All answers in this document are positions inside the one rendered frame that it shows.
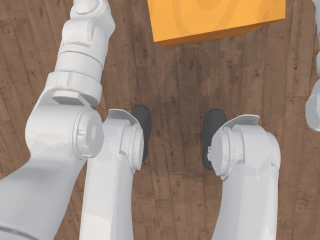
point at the left robot foot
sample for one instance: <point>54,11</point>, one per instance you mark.
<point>143,115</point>

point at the right robot shin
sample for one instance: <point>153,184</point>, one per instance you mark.
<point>247,119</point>

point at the carton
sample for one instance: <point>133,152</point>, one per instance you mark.
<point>180,22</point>

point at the robot right upper arm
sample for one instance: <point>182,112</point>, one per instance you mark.
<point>312,108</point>

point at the left robot forearm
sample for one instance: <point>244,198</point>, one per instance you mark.
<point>81,57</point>

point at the robot left upper arm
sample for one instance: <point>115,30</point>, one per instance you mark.
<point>34,198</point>

